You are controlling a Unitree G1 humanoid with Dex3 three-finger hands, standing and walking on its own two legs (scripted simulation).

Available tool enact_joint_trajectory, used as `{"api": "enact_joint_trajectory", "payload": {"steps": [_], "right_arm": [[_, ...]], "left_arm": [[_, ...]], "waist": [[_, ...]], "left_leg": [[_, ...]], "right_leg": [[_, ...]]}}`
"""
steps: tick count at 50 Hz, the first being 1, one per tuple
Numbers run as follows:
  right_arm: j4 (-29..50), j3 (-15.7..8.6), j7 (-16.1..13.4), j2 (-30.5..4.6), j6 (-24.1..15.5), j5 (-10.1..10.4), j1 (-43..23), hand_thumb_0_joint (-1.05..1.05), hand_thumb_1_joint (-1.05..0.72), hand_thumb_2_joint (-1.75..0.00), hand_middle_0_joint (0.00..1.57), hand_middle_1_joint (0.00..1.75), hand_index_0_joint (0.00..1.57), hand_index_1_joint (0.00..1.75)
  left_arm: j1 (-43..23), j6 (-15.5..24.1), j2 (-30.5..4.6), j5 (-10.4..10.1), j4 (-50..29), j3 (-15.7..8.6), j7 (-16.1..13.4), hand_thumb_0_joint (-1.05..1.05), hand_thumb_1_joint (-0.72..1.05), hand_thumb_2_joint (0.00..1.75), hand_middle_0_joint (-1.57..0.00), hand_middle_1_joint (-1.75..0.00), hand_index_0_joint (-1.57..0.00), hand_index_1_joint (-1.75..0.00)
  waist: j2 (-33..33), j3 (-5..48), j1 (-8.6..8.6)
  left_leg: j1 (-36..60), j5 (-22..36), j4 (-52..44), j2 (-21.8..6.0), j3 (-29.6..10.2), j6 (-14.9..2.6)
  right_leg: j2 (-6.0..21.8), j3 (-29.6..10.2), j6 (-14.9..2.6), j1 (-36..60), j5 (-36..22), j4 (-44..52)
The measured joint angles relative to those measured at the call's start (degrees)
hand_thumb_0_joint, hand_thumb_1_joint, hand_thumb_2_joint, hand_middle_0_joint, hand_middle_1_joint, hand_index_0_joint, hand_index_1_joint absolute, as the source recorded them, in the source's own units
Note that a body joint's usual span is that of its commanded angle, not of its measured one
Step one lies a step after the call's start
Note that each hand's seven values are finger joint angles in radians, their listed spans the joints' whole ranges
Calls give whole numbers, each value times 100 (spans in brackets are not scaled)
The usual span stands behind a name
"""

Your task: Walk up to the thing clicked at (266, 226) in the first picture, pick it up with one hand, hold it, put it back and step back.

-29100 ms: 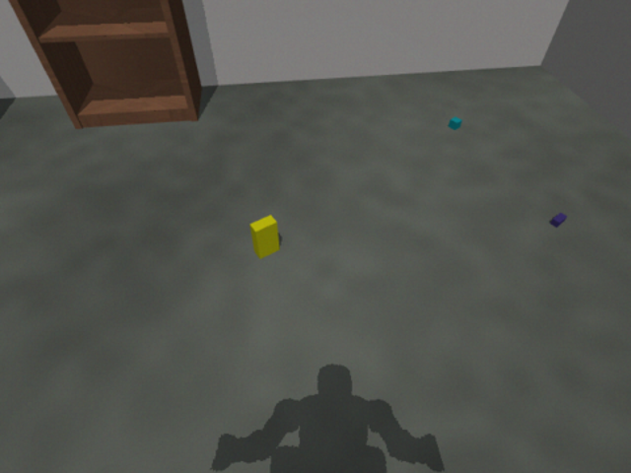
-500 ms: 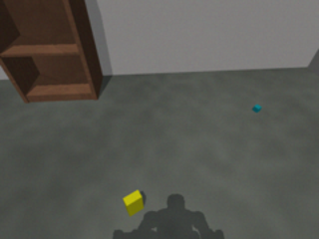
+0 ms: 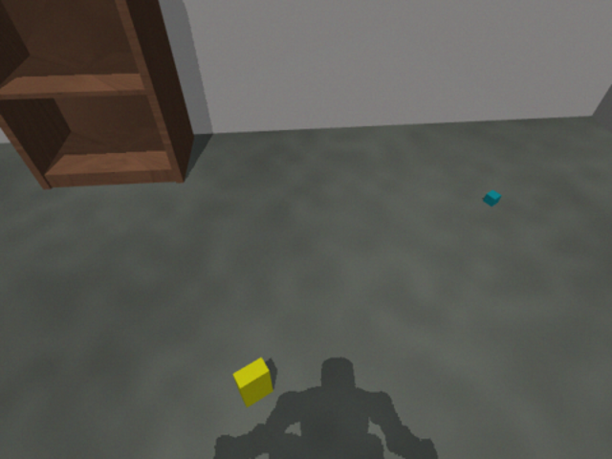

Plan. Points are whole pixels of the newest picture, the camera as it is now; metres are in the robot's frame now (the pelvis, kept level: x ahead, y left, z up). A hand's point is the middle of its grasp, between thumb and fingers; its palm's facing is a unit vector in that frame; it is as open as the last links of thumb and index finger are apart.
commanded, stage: stand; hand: left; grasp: from the side
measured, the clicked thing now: (254, 383) +0.48 +0.18 -0.69
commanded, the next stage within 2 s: step back in 0.94 s
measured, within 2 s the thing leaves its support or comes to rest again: neither
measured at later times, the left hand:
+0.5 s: hand out of the picture +0.08 +0.24 -0.15, palm faces -0.01 -0.94 -0.35, open 7.4 cm
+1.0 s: hand out of the picture +0.08 +0.24 -0.16, palm faces +0.01 -0.94 -0.34, open 7.4 cm
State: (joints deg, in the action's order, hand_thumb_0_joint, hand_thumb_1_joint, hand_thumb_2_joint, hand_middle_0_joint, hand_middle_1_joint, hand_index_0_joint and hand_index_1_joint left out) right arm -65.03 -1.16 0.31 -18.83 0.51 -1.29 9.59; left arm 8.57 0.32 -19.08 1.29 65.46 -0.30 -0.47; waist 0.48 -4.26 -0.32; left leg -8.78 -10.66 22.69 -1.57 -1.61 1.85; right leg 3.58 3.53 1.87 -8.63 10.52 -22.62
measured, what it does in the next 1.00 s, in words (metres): stands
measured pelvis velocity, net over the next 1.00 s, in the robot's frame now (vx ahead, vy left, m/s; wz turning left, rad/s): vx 0.01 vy -0.01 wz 0.00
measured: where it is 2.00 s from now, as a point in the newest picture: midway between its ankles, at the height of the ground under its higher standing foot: outside the picture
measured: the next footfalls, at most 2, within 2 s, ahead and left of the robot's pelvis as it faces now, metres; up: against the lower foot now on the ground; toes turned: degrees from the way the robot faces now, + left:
left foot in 1.22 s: -0.01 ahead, +0.13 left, +0.00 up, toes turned +0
right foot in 1.60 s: -0.03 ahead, -0.02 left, +0.00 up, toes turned +1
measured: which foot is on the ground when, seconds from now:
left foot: down 0.00-1.00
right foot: down 0.00-1.00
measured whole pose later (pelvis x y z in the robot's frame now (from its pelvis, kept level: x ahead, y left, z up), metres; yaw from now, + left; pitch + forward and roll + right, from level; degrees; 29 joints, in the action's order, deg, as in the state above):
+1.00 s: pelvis +0.01 -0.01 +0.00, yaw +0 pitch -2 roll +0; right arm -63.7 -1.1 0.7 -19.9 1.2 -0.5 6.1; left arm 6.2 0.1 -19.2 0.2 63.8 -2.2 0.2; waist 1.3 -5.1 0.4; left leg -9.9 -11.5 23.9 -3.0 -2.3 2.2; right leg 2.1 4.3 0.7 -8.8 11.0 -22.1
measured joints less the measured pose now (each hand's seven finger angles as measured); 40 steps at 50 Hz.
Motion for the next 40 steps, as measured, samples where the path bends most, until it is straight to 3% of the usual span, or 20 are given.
{"api": "enact_joint_trajectory", "payload": {"steps": [17, 40], "right_arm": [[9, 56, -23, 0, -54, 28, -347, 1, -90, -89, 20, 30, 20, 30], [-73, 43, 5, -42, -13, 28, -286, 1, -90, -89, 20, 30, 20, 30]], "left_arm": [[-294, 18, 36, -1, 39, -20, 23, 1, 90, 90, -20, -30, -20, -30], [-188, 4, 4, 1, 40, -37, 48, 1, 90, 90, -20, -29, -20, -30]], "waist": [[55, 92, 4], [22, 83, 26]], "left_leg": [[228, 74, -307, -34, 1, 48], [239, 87, -376, -125, -27, 114]], "right_leg": [[-34, 14, -28, 176, -15, 199], [-127, 48, -97, 203, -39, 297]]}}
